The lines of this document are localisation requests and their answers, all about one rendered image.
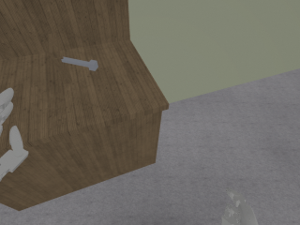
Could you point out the tap lever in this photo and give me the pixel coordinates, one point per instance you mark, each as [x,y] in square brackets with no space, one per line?
[92,64]

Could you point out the left robot hand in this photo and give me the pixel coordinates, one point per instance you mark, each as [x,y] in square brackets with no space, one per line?
[11,160]

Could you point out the right robot hand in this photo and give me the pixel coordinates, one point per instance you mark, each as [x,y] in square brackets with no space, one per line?
[243,215]

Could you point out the counter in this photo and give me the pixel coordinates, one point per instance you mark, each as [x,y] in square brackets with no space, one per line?
[80,127]

